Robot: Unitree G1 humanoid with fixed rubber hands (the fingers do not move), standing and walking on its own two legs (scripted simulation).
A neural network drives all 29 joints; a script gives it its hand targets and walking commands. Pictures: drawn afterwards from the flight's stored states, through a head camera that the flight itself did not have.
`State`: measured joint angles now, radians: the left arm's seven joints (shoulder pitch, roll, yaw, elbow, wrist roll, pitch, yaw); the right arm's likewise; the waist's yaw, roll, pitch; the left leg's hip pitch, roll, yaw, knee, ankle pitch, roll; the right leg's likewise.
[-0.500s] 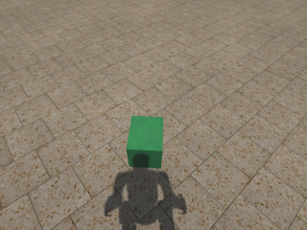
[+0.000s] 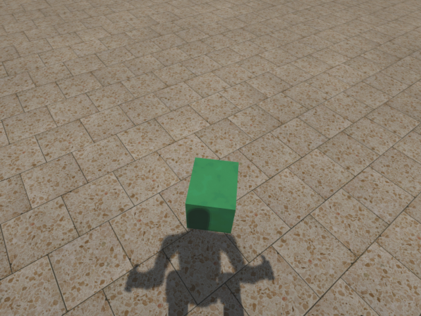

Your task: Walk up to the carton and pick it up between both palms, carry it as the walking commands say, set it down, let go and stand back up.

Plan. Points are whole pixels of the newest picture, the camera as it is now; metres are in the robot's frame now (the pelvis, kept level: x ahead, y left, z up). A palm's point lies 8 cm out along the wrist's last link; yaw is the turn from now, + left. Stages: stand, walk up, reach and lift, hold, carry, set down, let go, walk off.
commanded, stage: walk up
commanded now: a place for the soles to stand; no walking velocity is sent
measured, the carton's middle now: (212, 195) +0.80 -0.04 -0.64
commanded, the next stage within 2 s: none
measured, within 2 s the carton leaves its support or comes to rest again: neither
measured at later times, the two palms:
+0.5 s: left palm (81, 238) +0.30 +0.28 -0.05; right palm (381, 298) +0.19 -0.34 -0.09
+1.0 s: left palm (81, 210) +0.38 +0.31 -0.07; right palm (337, 197) +0.40 -0.31 -0.05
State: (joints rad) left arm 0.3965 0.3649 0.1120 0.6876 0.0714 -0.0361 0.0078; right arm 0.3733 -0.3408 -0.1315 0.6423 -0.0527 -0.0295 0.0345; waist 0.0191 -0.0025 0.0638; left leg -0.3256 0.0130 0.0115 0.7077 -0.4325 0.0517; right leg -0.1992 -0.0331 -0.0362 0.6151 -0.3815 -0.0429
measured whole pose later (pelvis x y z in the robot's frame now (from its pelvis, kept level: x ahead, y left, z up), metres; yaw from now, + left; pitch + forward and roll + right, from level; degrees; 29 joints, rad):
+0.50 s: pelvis +0.14 -0.02 -0.02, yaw -1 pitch -5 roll -1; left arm 0.28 0.43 0.06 0.46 0.03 -0.03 0.00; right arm 0.46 -0.45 -0.06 0.50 -0.01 0.00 0.01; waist -0.04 0.03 0.12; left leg -0.35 0.02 -0.03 1.20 -0.53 0.02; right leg -0.39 -0.02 -0.08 0.74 -0.26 -0.05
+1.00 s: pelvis +0.25 +0.00 -0.01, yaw +0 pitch -4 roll +0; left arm 0.30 0.46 0.01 0.55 -0.01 -0.02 -0.01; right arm 0.24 -0.46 0.00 0.53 0.01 -0.02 0.00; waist 0.00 -0.02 0.06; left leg -0.31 0.05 0.03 0.72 -0.34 -0.02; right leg -0.26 -0.05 -0.01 0.70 -0.38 0.04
